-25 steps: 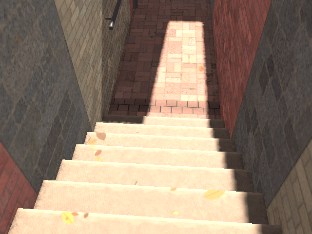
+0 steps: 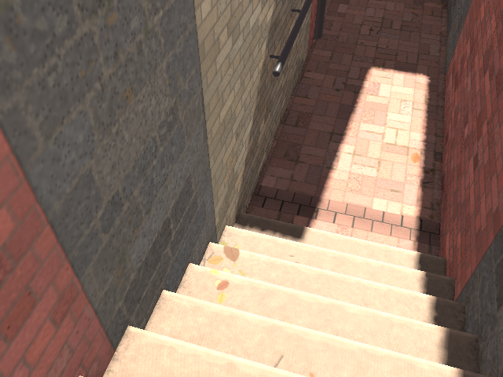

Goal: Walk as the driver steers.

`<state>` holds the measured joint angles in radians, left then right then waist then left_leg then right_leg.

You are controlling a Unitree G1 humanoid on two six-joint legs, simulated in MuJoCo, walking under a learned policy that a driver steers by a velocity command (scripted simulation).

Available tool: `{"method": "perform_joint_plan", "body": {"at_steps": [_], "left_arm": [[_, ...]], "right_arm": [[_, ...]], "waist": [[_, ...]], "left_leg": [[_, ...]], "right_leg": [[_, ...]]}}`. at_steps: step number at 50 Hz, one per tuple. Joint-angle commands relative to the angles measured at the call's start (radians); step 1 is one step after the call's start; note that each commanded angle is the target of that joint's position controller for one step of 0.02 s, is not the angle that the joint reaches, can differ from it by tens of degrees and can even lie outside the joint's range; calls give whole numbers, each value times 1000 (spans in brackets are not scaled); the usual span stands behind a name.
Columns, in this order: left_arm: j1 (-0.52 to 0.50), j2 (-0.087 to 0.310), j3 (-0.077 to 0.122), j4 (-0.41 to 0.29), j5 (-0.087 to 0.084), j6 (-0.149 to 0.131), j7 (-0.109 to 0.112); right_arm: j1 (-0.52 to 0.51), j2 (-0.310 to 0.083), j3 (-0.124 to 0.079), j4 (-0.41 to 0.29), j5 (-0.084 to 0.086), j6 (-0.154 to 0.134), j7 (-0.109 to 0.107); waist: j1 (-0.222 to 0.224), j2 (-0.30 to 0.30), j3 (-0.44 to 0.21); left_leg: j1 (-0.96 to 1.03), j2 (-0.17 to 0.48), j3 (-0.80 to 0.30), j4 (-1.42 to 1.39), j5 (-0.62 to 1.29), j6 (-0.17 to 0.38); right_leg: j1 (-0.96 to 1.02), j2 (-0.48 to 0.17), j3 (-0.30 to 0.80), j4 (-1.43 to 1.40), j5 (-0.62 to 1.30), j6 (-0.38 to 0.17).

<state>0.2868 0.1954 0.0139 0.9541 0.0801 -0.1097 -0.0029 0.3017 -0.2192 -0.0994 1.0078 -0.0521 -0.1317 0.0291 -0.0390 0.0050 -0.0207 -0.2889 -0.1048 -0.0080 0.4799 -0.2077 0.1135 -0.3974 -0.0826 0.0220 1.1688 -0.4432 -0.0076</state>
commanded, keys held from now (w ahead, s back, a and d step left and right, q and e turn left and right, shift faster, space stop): w+q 0.16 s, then w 0.08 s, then w+e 0.76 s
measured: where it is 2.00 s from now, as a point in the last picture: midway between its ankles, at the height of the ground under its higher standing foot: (266, 354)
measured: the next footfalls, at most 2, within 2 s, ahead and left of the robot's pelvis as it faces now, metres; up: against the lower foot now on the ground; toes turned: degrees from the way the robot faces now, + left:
right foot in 0.40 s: +0.30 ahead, -0.11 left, -0.16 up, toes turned +7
left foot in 0.88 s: +0.62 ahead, +0.13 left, -0.33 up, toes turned -3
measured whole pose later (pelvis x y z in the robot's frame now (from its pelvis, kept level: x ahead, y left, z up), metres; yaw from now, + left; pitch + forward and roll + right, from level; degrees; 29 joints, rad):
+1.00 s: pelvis +0.50 +0.06 -0.35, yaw -10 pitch +1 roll +0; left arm 0.46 0.23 -0.03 0.85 0.03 -0.08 -0.06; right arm 0.21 -0.23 0.02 0.77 -0.10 -0.09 0.10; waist 0.11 0.02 -0.02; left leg -0.47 0.02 0.13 0.72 -0.27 0.07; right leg -0.76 0.03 0.10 1.98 -0.47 0.00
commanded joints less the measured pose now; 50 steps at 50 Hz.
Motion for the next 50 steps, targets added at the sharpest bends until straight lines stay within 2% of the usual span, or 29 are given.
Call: {"method": "perform_joint_plan", "body": {"at_steps": [1,5,6,8,11,17,18,19,20,21,22,23,25,27,28,29,31,33,34,37,38,40,42,43,44,45,46,48,50], "left_arm": [[26,12,-2,-93,3,23,28],[76,-23,-39,-135,14,36,-20],[23,-10,-38,-155,17,25,-34],[-113,21,-42,-225,2,27,-57],[-167,25,-47,-291,-17,39,-55],[-237,46,-49,-255,23,62,-44],[-177,103,10,-225,-121,35,-22],[-48,103,9,-168,-112,23,-13],[244,117,16,-83,-1,9,-45],[574,179,53,-28,-11,18,-67],[500,277,75,-34,7,32,-98],[371,321,115,-54,41,42,-102],[161,75,36,-79,31,22,-88],[61,-29,-10,-54,9,-1,-66],[42,-15,-10,-60,-16,-26,-43],[30,27,-2,-83,-36,-48,-31],[52,152,11,-43,-11,-70,-39],[70,182,11,-63,-8,-86,-19],[166,141,0,-58,-33,-91,10],[437,21,-17,0,-51,-42,35],[379,54,-18,-31,-60,-26,26],[220,176,-8,-65,8,-5,-46],[173,212,-1,-118,-24,-11,-46],[132,253,1,-133,-22,-11,-58],[272,167,-16,-76,-22,-12,-93],[498,48,-22,-54,-79,-12,-93],[480,29,-43,-134,-65,-4,-103],[234,49,-50,-187,-40,17,-60],[169,47,-48,-213,-48,24,-40]], "right_arm": [[83,-20,11,-7,-4,-11,12],[130,-62,21,-14,-43,-21,8],[181,4,44,16,-53,-22,-6],[228,-10,63,15,-44,-19,-22],[287,-68,71,17,-48,-4,-4],[382,-66,109,21,1,32,-5],[247,-86,69,8,11,80,-68],[280,-76,79,-2,16,99,-82],[349,-38,144,7,-30,78,19],[379,-6,143,15,-48,63,88],[473,-20,132,-21,-24,47,108],[356,-76,135,-135,2,40,93],[216,-68,144,-158,-44,49,30],[202,22,173,-177,-77,87,20],[185,34,179,-190,-103,92,40],[114,-12,161,-198,-91,91,66],[16,58,182,-211,-80,99,102],[33,-39,157,-224,-95,85,89],[-96,-82,145,-272,-115,74,65],[-361,-28,172,-311,-123,80,59],[-393,-10,179,-322,-112,80,68],[-266,-14,177,-351,-78,91,73],[-142,-57,156,-336,-44,84,66],[46,-155,113,-282,-25,64,60],[268,-209,74,-216,-48,30,56],[322,-262,53,-238,-86,28,71],[286,-258,63,-239,-72,35,76],[125,-164,80,-256,-35,48,66],[69,-117,95,-237,-47,16,67]], "waist": [[37,2,36],[37,50,43],[4,28,59],[-49,-14,42],[-64,44,72],[-143,28,123],[-120,88,78],[-94,36,12],[72,-134,-45],[194,-297,-239],[131,-221,-303],[160,-105,-203],[73,122,2],[-24,13,189],[-10,-7,174],[34,51,148],[10,-82,77],[23,10,38],[101,6,24],[299,-16,107],[289,-3,130],[138,-89,135],[50,65,119],[-44,79,56],[-79,133,-95],[7,281,-367],[41,248,-428],[20,19,-126],[121,-33,10]], "left_leg": [[14,288,-346,-190,350,236],[-227,139,-264,-85,155,179],[-177,146,-313,-25,93,167],[-264,102,-279,97,-34,161],[-444,88,-316,119,-197,170],[18,170,-581,424,-166,197],[21,95,-372,531,179,161],[-64,51,-288,701,209,133],[-385,113,-395,873,157,88],[-732,-20,-202,1401,-135,-41],[-953,-75,-128,1709,-662,-102],[-1181,-4,-163,1759,-562,-119],[-1213,155,-188,1549,-209,-106],[-954,267,-140,1231,93,-82],[-841,260,-71,1017,250,-84],[-552,241,3,664,505,-82],[-141,236,73,770,583,-119],[-309,216,-30,648,563,-137],[-566,203,-63,469,553,-145],[-1068,207,-155,18,549,-165],[-751,179,-57,-141,645,-143],[-103,166,1,159,609,-123],[169,148,30,-40,474,-108],[389,173,29,-118,490,-67],[681,283,-22,65,564,80],[922,493,-138,404,1274,251],[884,599,-420,258,1059,310],[422,573,-465,-11,35,186],[-14,568,-359,-89,141,135]], "right_leg": [[-189,-47,66,-48,77,6],[-144,1,4,-130,466,19],[-235,-33,83,-222,605,14],[-137,-15,64,-463,879,13],[97,50,-21,-524,752,40],[-158,-26,104,-960,636,-11],[2,24,57,-972,689,-37],[219,30,5,-970,822,-52],[628,24,-55,-944,798,-108],[1139,-143,118,-605,1185,-312],[1172,-294,365,-538,1288,-484],[1087,-412,612,-660,754,-516],[652,-291,456,-759,277,-387],[23,-71,313,-798,221,-322],[-119,24,240,-774,174,-307],[-364,78,129,-772,94,-303],[-647,106,167,-744,75,-297],[-369,65,299,-561,174,-312],[-44,45,373,-443,152,-318],[532,26,582,-248,43,-318],[242,89,505,-290,-8,-292],[-360,89,524,-335,-37,-304],[-358,137,468,-172,-90,-234],[-325,170,444,30,-10,-171],[-426,227,325,390,8,-63],[-619,254,151,928,-377,-22],[-775,200,120,963,-294,-23],[-870,57,116,930,12,19],[-678,-49,100,805,169,30]]}}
